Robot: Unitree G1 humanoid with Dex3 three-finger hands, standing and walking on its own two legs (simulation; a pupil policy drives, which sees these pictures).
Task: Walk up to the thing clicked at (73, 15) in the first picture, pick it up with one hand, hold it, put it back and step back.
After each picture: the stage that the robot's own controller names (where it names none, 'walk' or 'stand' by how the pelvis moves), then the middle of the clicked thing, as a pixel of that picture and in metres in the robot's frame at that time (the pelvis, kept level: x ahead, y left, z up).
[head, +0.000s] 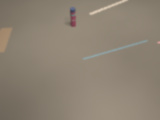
stand; (73, 17) +1.75 +0.15 -0.65
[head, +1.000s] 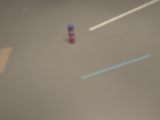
walk; (71, 34) +1.60 +0.30 -0.64
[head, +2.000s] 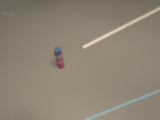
walk; (59, 58) +1.03 +0.33 -0.65
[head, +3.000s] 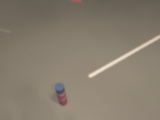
walk; (61, 95) +0.66 +0.24 -0.65
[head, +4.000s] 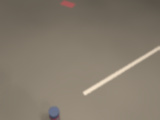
walk; (54, 118) +0.47 +0.17 -0.64
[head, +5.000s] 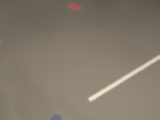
stand; out of the picture +0.42 +0.19 -0.65
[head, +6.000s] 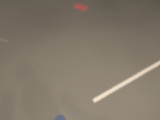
stand; out of the picture +0.42 +0.17 -0.65
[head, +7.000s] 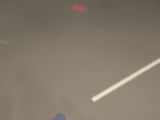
stand; out of the picture +0.44 +0.18 -0.66
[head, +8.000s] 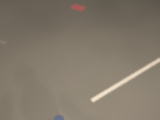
stand; out of the picture +0.42 +0.19 -0.66
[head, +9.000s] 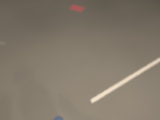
stand; out of the picture +0.42 +0.19 -0.66
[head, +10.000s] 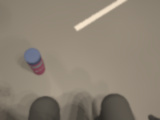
go down; (36, 63) +0.48 +0.20 -0.38
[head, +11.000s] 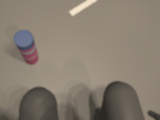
go down; (28, 50) +0.50 +0.21 -0.28
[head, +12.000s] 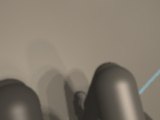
close in; out of the picture +0.49 +0.25 -0.18
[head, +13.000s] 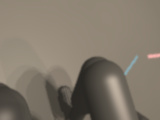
close; out of the picture +0.49 +0.27 -0.17
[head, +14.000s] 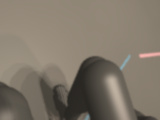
lift; out of the picture +0.47 +0.27 -0.17
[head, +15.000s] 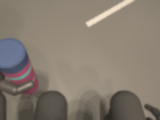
lift; (20, 72) +0.34 +0.21 -0.02
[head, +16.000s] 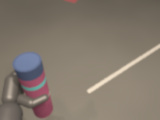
hold; (36, 89) +0.31 +0.16 +0.05
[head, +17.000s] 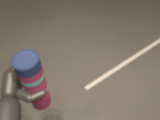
hold; (35, 84) +0.33 +0.17 +0.03
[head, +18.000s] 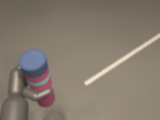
crouch; (40, 82) +0.34 +0.15 +0.02
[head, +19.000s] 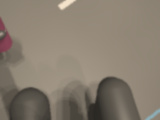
lower; out of the picture +0.50 +0.22 -0.04
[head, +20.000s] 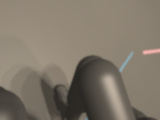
lower; out of the picture +0.47 +0.27 -0.17
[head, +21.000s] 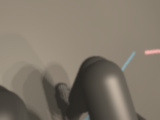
lower; out of the picture +0.48 +0.28 -0.17
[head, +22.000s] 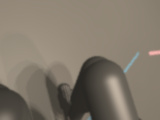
lower; out of the picture +0.47 +0.27 -0.17
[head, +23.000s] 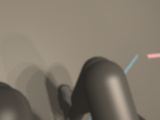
lower; out of the picture +0.47 +0.27 -0.17
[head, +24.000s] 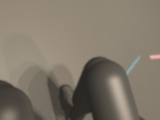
draw back; out of the picture +0.46 +0.25 -0.17
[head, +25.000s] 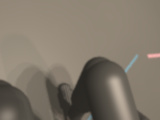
stand; out of the picture +0.46 +0.26 -0.18
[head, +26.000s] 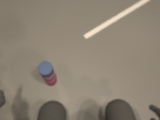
walk; (48, 75) +0.46 +0.18 -0.40
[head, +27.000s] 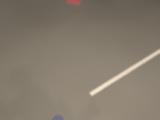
stand; out of the picture +0.40 +0.17 -0.60
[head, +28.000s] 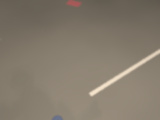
stand; out of the picture +0.41 +0.18 -0.60
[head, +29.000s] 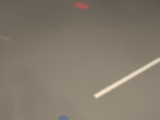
stand; out of the picture +0.41 +0.16 -0.64
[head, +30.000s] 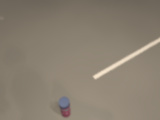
walk; (65, 107) +0.45 +0.12 -0.63
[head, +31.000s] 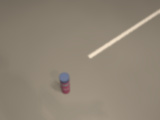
walk; (65, 84) +0.58 +0.14 -0.63
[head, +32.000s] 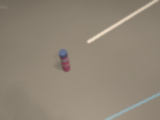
walk; (64, 61) +0.87 +0.23 -0.63
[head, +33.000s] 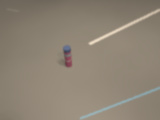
stand; (67, 56) +1.06 +0.20 -0.64
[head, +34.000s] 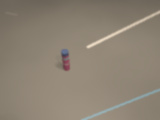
stand; (65, 60) +1.06 +0.20 -0.66
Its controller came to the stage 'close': yes
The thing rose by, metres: 0.69
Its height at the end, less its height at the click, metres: +0.00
